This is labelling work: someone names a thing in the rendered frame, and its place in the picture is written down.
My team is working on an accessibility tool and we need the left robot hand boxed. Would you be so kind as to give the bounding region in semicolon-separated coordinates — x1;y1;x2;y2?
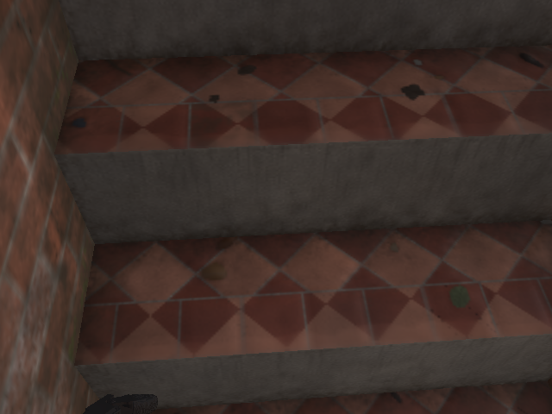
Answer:
83;394;158;414

